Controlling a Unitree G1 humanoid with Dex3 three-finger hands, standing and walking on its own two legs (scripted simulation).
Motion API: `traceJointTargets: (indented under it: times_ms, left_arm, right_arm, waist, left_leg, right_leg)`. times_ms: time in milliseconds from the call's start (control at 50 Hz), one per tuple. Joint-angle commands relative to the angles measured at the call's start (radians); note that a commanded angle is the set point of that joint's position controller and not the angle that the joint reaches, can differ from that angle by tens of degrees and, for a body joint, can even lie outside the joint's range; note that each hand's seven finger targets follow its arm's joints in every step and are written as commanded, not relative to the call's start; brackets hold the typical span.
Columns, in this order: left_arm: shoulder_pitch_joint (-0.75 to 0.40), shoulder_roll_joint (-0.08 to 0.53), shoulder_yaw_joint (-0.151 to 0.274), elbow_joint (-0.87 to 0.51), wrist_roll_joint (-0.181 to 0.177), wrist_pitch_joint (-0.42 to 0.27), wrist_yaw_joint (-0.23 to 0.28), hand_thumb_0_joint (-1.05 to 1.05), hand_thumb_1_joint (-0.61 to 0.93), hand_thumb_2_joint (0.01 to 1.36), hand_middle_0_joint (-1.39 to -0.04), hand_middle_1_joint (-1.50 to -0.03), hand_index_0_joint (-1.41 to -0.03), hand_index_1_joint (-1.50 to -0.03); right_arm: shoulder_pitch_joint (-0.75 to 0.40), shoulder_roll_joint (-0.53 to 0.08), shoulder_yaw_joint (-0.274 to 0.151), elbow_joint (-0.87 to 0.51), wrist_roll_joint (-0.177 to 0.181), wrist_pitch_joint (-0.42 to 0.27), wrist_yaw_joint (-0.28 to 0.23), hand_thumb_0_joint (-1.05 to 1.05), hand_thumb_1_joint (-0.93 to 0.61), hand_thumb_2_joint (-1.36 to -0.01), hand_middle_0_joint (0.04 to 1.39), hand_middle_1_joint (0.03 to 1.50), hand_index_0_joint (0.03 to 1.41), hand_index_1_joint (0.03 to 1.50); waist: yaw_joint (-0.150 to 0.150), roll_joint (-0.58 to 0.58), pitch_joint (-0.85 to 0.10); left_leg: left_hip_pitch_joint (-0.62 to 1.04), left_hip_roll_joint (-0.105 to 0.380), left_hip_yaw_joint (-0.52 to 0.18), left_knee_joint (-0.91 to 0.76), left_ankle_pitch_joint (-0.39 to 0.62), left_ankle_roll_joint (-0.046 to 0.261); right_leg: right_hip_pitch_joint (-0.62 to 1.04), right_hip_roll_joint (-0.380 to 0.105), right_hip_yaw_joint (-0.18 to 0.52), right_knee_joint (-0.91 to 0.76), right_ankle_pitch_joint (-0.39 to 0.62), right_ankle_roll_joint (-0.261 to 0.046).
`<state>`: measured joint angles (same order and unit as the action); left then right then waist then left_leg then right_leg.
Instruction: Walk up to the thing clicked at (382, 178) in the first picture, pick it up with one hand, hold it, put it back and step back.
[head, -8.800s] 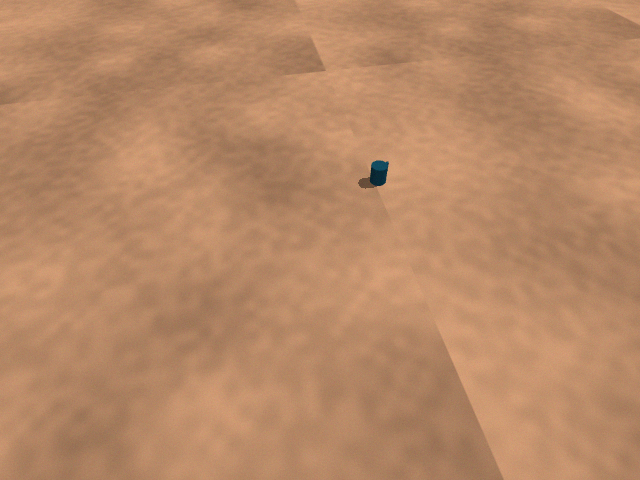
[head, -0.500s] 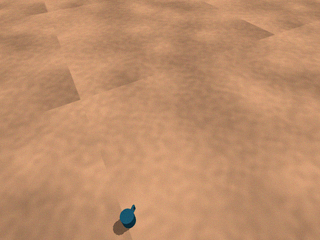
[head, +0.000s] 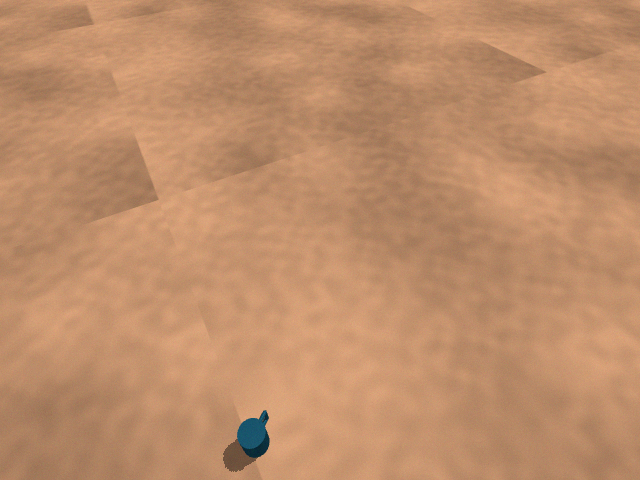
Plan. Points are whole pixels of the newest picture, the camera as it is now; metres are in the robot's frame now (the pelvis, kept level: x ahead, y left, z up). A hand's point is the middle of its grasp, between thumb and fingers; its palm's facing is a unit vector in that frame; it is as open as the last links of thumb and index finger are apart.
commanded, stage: stand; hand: left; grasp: from above
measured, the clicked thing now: (257, 432) +0.39 +0.22 -0.74
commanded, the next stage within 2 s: rise first in 0.02 s
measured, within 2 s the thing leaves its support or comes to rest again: neither
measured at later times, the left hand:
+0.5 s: hand out of the picture +0.13 +0.26 -0.19, palm faces -0.10 -0.91 -0.40, open 11.6 cm
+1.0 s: hand out of the picture +0.14 +0.28 -0.32, palm faces -0.35 -0.71 -0.61, open 14.0 cm
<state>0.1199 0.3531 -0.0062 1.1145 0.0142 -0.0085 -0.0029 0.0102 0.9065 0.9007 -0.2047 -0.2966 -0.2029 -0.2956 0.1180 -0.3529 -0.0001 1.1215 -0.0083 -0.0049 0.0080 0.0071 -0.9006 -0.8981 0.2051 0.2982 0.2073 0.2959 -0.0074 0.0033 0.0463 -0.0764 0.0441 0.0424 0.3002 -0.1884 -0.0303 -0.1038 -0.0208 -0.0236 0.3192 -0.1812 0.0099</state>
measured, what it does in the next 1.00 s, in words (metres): lowers itself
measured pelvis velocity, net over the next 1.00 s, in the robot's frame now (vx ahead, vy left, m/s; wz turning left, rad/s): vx -0.04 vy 0.01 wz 0.03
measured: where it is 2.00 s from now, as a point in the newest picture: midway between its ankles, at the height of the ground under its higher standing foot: outside the picture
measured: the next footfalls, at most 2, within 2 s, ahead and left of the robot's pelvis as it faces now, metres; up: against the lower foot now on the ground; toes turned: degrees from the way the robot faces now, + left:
none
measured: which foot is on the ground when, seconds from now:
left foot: down 0.00-1.00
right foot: down 0.00-1.00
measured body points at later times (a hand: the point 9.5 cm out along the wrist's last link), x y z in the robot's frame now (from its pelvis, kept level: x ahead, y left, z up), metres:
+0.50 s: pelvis -0.02 +0.01 -0.04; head +0.05 +0.01 +0.41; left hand +0.14 +0.30 -0.16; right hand +0.09 -0.25 -0.15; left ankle -0.02 +0.14 -0.75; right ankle +0.00 -0.12 -0.75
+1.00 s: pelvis -0.04 +0.01 -0.17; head +0.09 +0.03 +0.26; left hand +0.15 +0.31 -0.28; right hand +0.16 -0.24 -0.26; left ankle -0.02 +0.14 -0.75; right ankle +0.00 -0.12 -0.75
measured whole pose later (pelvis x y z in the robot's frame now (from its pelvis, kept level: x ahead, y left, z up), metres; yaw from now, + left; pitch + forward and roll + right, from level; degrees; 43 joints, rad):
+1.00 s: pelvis -0.04 +0.01 -0.17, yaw +2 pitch +26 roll -1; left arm 0.06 0.36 0.09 0.62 0.50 0.04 0.07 0.00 -0.50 0.96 -0.07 -1.10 -0.07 -1.09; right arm 0.13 -0.26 -0.03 0.57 0.00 -0.19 0.01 0.01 -0.88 -0.89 0.21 0.30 0.21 0.30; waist -0.03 -0.01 -0.18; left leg -1.30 0.03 -0.02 1.46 -0.62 -0.01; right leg -1.29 -0.06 -0.03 1.44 -0.60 0.02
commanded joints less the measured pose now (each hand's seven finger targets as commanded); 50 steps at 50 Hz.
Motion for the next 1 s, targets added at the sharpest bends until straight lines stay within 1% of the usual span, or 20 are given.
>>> traceJointTargets:
  times_ms: [0,80,100,120,140,160,180,200,220,240,280,440,520,720,740,800,860,920,960,980]
  left_arm:
    - [-0.037,0.209,0.043,-0.056,-0.004,-0.025,0.013,0.0,0.9,0.9,-0.2,-0.3,-0.2,-0.301]
    - [-0.036,0.215,0.045,-0.056,-0.005,-0.024,0.013,0.0,0.9,0.9,-0.2,-0.3,-0.2,-0.301]
    - [-0.035,0.211,0.043,-0.059,-0.005,-0.024,0.011,0.0,0.82,0.98,-0.123,-0.38,-0.12,-0.381]
    - [-0.386,0.021,0.042,-0.41,-0.055,-0.11,0.025,0.0,0.74,1.024,-0.15,-0.46,-0.118,-0.461]
    - [-0.476,0.092,0.068,-0.304,-0.049,-0.101,0.033,0.0,0.66,1.011,-0.171,-0.54,-0.132,-0.541]
    - [-0.251,0.207,0.136,-0.126,-0.02,-0.061,0.036,0.0,0.58,0.956,-0.165,-0.62,-0.149,-0.621]
    - [-0.24,0.205,0.143,-0.079,0.004,-0.046,0.023,0.0,0.5,0.943,-0.141,-0.7,-0.141,-0.701]
    - [-0.316,0.214,0.152,-0.088,0.023,-0.049,0.005,0.0,0.42,0.958,-0.114,-0.78,-0.116,-0.781]
    - [-0.292,0.239,0.178,-0.093,0.058,-0.058,-0.008,0.0,0.34,0.96,-0.099,-0.86,-0.113,-0.861]
    - [-0.154,0.228,0.195,-0.032,0.093,-0.044,-0.016,0.0,0.26,0.949,-0.072,-0.94,-0.103,-0.941]
    - [-0.093,0.195,0.201,-0.101,0.117,-0.037,-0.024,0.0,0.1,0.99,-0.026,-1.062,-0.057,-1.031]
    - [-0.113,0.141,0.182,-0.288,0.183,0.068,0.022,0.0,-0.48,0.976,-0.06,-1.089,-0.069,-1.079]
    - [-0.086,0.152,0.206,-0.43,0.209,0.054,0.032,0.0,-0.543,0.973,-0.074,-1.094,-0.079,-1.09]
    - [0.1,0.105,0.178,-0.682,0.297,0.104,0.038,0.0,-0.568,0.974,-0.073,-1.085,-0.073,-1.085]
    - [0.037,0.124,0.18,-0.706,0.308,0.106,0.042,0.0,-0.558,0.973,-0.072,-1.08,-0.072,-1.08]
    - [-0.049,0.131,0.171,-0.662,0.363,0.09,0.049,0.0,-0.551,0.963,-0.061,-1.103,-0.068,-1.095]
    - [-0.086,0.15,0.176,-0.633,0.43,0.047,0.068,0.0,-0.496,0.937,-0.045,-1.116,-0.064,-1.095]
    - [-0.12,0.142,0.131,-0.639,0.495,0.001,0.088,0.0,-0.493,0.937,-0.05,-1.121,-0.069,-1.101]
    - [-0.182,0.207,0.169,-0.607,0.539,-0.021,0.112,0.0,-0.493,0.949,-0.054,-1.107,-0.068,-1.093]
    - [-0.191,0.2,0.156,-0.581,0.561,-0.031,0.122,0.0,-0.509,0.956,-0.054,-1.117,-0.069,-1.102]
  right_arm:
    - [-0.034,-0.213,-0.044,-0.054,-0.003,-0.019,-0.013,0.0,-0.9,-0.9,0.2,0.3,0.2,0.3]
    - [-0.036,-0.213,-0.044,-0.057,-0.004,-0.019,-0.014,0.0,-0.9,-0.9,0.2,0.3,0.2,0.3]
    - [-0.032,-0.21,-0.042,-0.055,-0.005,-0.022,-0.014,0.0,-0.98,-0.937,0.201,0.306,0.202,0.306]
    - [-0.016,-0.038,0.006,-0.328,0.066,-0.071,-0.034,0.0,-1.011,-0.931,0.198,0.3,0.2,0.3]
    - [0.034,-0.071,-0.005,-0.277,0.068,-0.069,-0.045,0.0,-0.972,-0.923,0.198,0.3,0.199,0.3]
    - [0.072,-0.11,-0.029,-0.284,0.07,-0.055,-0.056,0.0,-0.95,-0.918,0.198,0.3,0.199,0.3]
    - [0.084,-0.1,-0.04,-0.298,0.058,-0.052,-0.054,0.0,-0.939,-0.913,0.198,0.3,0.199,0.3]
    - [0.096,-0.095,-0.049,-0.325,0.054,-0.056,-0.052,0.0,-0.91,-0.905,0.198,0.3,0.199,0.3]
    - [0.103,-0.096,-0.067,-0.352,0.038,-0.062,-0.052,0.0,-0.947,-0.914,0.198,0.3,0.199,0.3]
    - [0.138,-0.089,-0.079,-0.357,0.028,-0.065,-0.049,0.0,-0.948,-0.914,0.199,0.3,0.199,0.3]
    - [0.145,-0.08,-0.09,-0.414,0.023,-0.073,-0.038,0.0,-0.937,-0.911,0.199,0.3,0.199,0.3]
    - [0.107,-0.057,-0.097,-0.55,0.028,-0.098,-0.03,0.0,-0.893,-0.901,0.2,0.3,0.2,0.3]
    - [0.125,-0.046,-0.103,-0.585,0.021,-0.127,-0.03,0.0,-0.894,-0.901,0.2,0.3,0.2,0.3]
    - [0.088,-0.035,-0.104,-0.656,0.015,-0.165,-0.03,0.0,-0.909,-0.905,0.2,0.3,0.2,0.3]
    - [0.089,-0.042,-0.106,-0.659,0.015,-0.168,-0.029,0.0,-0.9,-0.903,0.2,0.3,0.2,0.3]
    - [0.071,-0.047,-0.098,-0.651,0.012,-0.188,-0.027,0.0,-0.907,-0.904,0.2,0.3,0.2,0.3]
    - [0.062,-0.054,-0.101,-0.657,0.011,-0.209,-0.021,0.0,-0.857,-0.889,0.2,0.3,0.2,0.3]
    - [0.053,-0.066,-0.107,-0.65,0.015,-0.226,-0.012,0.0,-0.851,-0.888,0.2,0.3,0.2,0.3]
    - [0.047,-0.08,-0.115,-0.634,0.018,-0.227,-0.01,0.0,-0.852,-0.889,0.2,0.3,0.2,0.3]
    - [0.045,-0.079,-0.113,-0.627,0.018,-0.226,-0.007,0.0,-0.864,-0.892,0.2,0.3,0.2,0.3]
  waist:
    - [0.004,-0.002,-0.066]
    - [0.004,0.006,-0.074]
    - [0.006,0.006,-0.071]
    - [-0.12,0.022,0.035]
    - [-0.079,-0.024,-0.022]
    - [-0.039,-0.01,-0.02]
    - [-0.038,-0.061,-0.063]
    - [-0.033,-0.067,-0.092]
    - [-0.015,-0.056,-0.182]
    - [0.002,-0.033,-0.236]
    - [0.036,0.014,-0.278]
    - [0.002,-0.007,-0.263]
    - [-0.003,0.015,-0.334]
    - [-0.011,0.071,-0.384]
    - [-0.033,0.069,-0.38]
    - [-0.053,0.073,-0.38]
    - [-0.041,0.058,-0.447]
    - [-0.041,0.083,-0.541]
    - [-0.041,0.072,-0.583]
    - [-0.041,0.071,-0.59]
  left_leg:
    - [0.009,0.107,-0.08,-0.032,0.134,0.043]
    - [0.008,0.106,-0.077,-0.034,0.137,0.045]
    - [0.002,0.106,-0.077,-0.037,0.137,0.044]
    - [-0.155,-0.042,0.021,0.048,0.027,0.043]
    - [-0.145,-0.042,0.013,0.071,0.017,0.047]
    - [-0.164,-0.044,0.021,0.08,0.004,0.042]
    - [-0.204,-0.049,0.014,0.124,0.009,0.047]
    - [-0.228,-0.049,0.012,0.16,0.016,0.05]
    - [-0.239,-0.054,0.014,0.205,0.047,0.05]
    - [-0.272,-0.063,0.012,0.242,0.084,0.046]
    - [-0.302,-0.067,0.01,0.285,0.106,0.034]
    - [-0.422,-0.049,-0.014,0.4,0.013,0.032]
    - [-0.5,-0.044,-0.02,0.514,0.006,0.033]
    - [-0.659,-0.02,-0.067,0.67,-0.057,0.024]
    - [-0.685,-0.017,-0.07,0.689,-0.093,0.026]
    - [-0.795,-0.017,-0.078,0.796,-0.133,0.027]
    - [-0.899,-0.031,-0.068,0.902,-0.186,0.03]
    - [-0.958,-0.033,-0.078,0.986,-0.173,0.026]
    - [-1.025,-0.037,-0.073,1.056,-0.171,0.03]
    - [-1.064,-0.039,-0.072,1.087,-0.169,0.03]
  right_leg:
    - [0.004,-0.121,0.094,-0.053,0.179,-0.028]
    - [0.011,-0.122,0.099,-0.047,0.192,-0.031]
    - [0.017,-0.123,0.097,-0.044,0.196,-0.031]
    - [-0.222,0.014,0.011,0.035,0.096,-0.015]
    - [-0.168,0.011,-0.001,0.036,0.056,-0.01]
    - [-0.163,0.018,-0.01,0.044,0.018,-0.017]
    - [-0.177,0.015,-0.012,0.07,0.012,-0.018]
    - [-0.195,0.013,-0.01,0.11,0.024,-0.018]
    - [-0.181,0.005,-0.004,0.156,0.067,-0.016]
    - [-0.178,-0.001,-0.003,0.201,0.107,-0.018]
    - [-0.194,0.008,-0.006,0.256,0.106,-0.026]
    - [-0.375,0.023,-0.024,0.356,-0.022,-0.024]
    - [-0.471,0.019,-0.017,0.469,-0.025,-0.024]
    - [-0.694,0.019,-0.022,0.672,-0.108,-0.029]
    - [-0.726,0.019,-0.02,0.688,-0.127,-0.025]
    - [-0.877,0.016,-0.017,0.802,-0.17,-0.029]
    - [-0.966,0.009,-0.012,0.894,-0.204,-0.028]
    - [-1.06,0.005,-0.007,1.004,-0.19,-0.032]
    - [-1.108,0.004,-0.004,1.055,-0.182,-0.03]
    - [-1.135,0.003,-0.004,1.085,-0.18,-0.033]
